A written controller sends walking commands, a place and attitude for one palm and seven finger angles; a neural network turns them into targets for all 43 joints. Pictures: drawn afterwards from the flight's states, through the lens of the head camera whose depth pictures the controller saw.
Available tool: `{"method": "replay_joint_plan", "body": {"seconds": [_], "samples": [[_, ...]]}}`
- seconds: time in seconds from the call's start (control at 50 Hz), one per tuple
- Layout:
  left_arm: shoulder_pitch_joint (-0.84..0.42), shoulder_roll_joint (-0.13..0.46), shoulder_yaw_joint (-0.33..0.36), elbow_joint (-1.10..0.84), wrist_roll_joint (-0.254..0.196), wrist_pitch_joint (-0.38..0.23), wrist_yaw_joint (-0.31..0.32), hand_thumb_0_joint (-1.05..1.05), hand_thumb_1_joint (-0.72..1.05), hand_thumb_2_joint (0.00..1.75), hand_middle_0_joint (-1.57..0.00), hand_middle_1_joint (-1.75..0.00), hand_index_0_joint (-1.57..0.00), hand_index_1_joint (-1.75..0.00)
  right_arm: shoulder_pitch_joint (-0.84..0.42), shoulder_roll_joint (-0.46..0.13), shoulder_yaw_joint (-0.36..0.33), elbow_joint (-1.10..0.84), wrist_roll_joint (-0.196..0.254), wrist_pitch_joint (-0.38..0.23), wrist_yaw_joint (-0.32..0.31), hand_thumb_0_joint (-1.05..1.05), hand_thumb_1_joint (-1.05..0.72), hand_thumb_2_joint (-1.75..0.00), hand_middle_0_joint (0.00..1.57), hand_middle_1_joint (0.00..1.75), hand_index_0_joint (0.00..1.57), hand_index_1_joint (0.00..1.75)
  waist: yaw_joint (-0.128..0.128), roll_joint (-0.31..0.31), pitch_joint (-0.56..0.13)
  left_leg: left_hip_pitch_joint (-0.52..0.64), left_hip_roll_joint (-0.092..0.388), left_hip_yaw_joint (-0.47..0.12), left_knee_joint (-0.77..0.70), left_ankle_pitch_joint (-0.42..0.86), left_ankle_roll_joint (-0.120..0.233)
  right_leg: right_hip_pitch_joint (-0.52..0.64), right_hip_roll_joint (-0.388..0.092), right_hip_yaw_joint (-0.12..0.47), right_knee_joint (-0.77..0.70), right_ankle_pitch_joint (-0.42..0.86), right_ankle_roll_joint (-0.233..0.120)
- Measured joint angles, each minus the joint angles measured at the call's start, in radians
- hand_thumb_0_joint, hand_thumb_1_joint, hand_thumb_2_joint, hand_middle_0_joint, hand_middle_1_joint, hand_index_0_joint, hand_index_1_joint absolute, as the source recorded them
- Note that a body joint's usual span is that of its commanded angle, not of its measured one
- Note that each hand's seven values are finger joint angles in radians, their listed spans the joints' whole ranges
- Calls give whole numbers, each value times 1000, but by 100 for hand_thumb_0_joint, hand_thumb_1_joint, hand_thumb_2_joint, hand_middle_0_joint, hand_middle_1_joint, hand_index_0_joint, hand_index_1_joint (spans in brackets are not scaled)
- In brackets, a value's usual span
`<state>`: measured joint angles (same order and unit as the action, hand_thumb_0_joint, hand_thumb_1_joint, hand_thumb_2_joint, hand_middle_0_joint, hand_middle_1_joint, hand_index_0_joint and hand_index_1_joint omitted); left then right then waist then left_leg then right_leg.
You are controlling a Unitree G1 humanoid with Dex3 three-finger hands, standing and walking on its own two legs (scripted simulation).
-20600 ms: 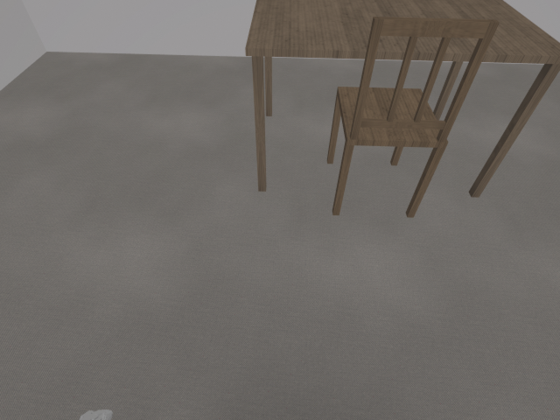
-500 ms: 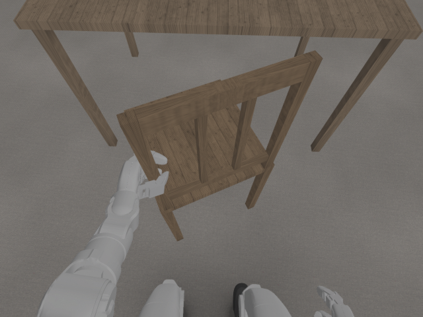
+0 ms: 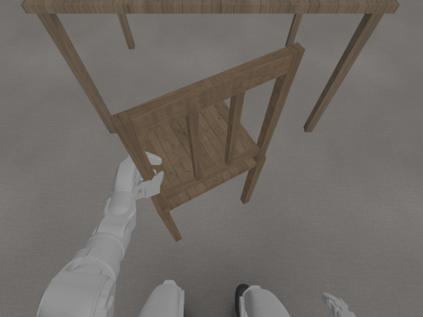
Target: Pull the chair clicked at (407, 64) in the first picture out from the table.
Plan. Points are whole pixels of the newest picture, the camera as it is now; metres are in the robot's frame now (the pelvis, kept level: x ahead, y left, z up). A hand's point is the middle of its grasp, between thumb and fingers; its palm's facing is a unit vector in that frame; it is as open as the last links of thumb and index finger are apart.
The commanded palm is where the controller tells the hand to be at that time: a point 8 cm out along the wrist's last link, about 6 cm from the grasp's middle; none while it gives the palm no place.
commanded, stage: step backward, pulling the chair out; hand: left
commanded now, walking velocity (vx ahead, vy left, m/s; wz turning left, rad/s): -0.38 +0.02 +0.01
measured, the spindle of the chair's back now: (195, 150) +0.46 +0.04 -0.07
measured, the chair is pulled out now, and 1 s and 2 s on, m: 0.38 0.56 0.56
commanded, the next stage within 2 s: stop walking, hand still on the chair in 0.24 s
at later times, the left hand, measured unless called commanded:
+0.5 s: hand (143, 249) +0.24 +0.13 -0.06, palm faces +0.03 -0.98 -0.19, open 5.8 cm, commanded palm +0.22 +0.19 -0.04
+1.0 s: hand (134, 276) +0.19 +0.15 -0.06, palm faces +0.01 -0.98 -0.18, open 5.8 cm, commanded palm +0.17 +0.20 -0.04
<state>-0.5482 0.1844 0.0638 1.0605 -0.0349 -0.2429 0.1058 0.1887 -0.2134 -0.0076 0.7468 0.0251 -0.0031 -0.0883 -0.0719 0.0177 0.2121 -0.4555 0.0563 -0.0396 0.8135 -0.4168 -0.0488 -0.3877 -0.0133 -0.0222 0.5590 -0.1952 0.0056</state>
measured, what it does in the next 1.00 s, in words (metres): steps on the spot: left foot, then right foot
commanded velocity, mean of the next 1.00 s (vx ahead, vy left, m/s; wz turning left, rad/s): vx -0.03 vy -0.03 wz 0.00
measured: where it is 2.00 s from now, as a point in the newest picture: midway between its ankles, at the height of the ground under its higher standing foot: outside the picture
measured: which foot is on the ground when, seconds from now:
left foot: up 0.00-0.06, down 0.08-0.34, up 0.36-0.46, down 0.48-1.00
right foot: down 0.00-0.12, up 0.14-0.26, down 0.28-1.00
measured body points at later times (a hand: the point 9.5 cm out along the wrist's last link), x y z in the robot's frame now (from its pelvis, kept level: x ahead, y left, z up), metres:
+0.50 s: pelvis -0.11 +0.00 -0.01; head -0.05 -0.01 +0.44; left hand +0.23 +0.19 -0.05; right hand -0.03 -0.25 -0.14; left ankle -0.08 +0.15 -0.73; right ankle -0.04 -0.12 -0.73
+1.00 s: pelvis -0.08 +0.02 +0.01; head -0.06 +0.01 +0.46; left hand +0.18 +0.20 -0.05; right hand +0.02 -0.24 -0.11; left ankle -0.08 +0.15 -0.73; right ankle -0.04 -0.12 -0.73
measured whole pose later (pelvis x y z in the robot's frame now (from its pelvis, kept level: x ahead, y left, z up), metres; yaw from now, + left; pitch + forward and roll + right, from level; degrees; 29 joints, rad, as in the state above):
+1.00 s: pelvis -0.08 +0.02 +0.01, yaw -2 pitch -2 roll +0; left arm -0.10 0.13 -0.01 0.78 -0.01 -0.21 0.10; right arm 0.24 -0.21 0.00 0.71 0.03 -0.03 -0.09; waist -0.01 0.01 0.08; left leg -0.19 0.02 0.00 0.50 -0.27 -0.02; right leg -0.27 -0.03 0.02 0.48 -0.18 0.03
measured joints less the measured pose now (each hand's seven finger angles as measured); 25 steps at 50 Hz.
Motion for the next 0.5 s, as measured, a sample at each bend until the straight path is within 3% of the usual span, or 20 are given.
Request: {"method": "replay_joint_plan", "body": {"seconds": [0.06,0.1,0.14,0.22,0.26,0.3,0.36,0.44,0.5], "samples": [[2,-13,-4,-15,3,26,7,1,59,69,-18,-117,-50,-145,3,-34,-3,-1,2,2,-13,1,-90,-90,20,30,20,30,-19,-11,-18,54,-14,-1,-82,11,4,-37,-30,6,15,17,17],[6,-18,-25,-38,5,39,8,1,60,68,-17,-118,-50,-145,10,-53,-11,-8,1,4,-22,1,-90,-90,20,30,20,30,-28,-13,-27,90,-5,11,-185,139,8,-62,-44,2,34,22,32],[9,-9,-48,-62,9,43,2,0,61,68,-16,-119,-49,-145,14,-48,-21,-23,-3,14,-25,1,-90,-90,20,30,20,30,-7,-39,-16,82,-13,32,-180,155,8,-82,-50,21,58,-4,27],[37,-3,-68,-90,1,41,-13,0,62,68,-15,-120,-48,-145,42,-26,-25,-51,-9,13,-3,1,-90,-90,20,30,20,30,27,-16,-13,55,26,27,-168,152,5,-63,-5,7,170,-189,8],[47,2,-69,-85,-2,30,-21,0,61,69,-15,-120,-49,-145,55,-8,-17,-50,-8,8,13,1,-90,-90,20,30,20,30,48,-9,-18,45,42,27,-164,163,-4,7,7,2,102,-174,5],[45,4,-56,-70,-7,15,-27,0,61,70,-16,-120,-49,-145,48,0,-7,-42,-8,3,24,1,-90,-90,20,30,20,30,60,20,-1,38,71,18,-153,171,-17,44,33,-9,24,-50,2],[43,4,-28,-33,-12,2,-31,0,60,71,-16,-118,-49,-144,33,8,4,-24,9,8,26,1,-90,-90,20,30,20,30,48,44,6,22,81,0,-137,152,-9,38,48,-24,15,-11,-10],[102,-3,-4,-89,-13,45,-13,1,59,71,-17,-116,-49,-144,35,-3,8,-29,12,10,12,1,-90,-90,20,30,20,30,20,9,-23,39,6,5,-48,10,24,-5,5,-5,56,-21,-11],[146,-16,-8,-131,-5,66,-2,1,60,71,-17,-117,-49,-144,45,-20,4,-32,7,1,-1,1,-90,-90,20,30,20,30,3,-4,-41,117,-20,19,-161,99,36,-16,-18,-1,81,-25,3]]}}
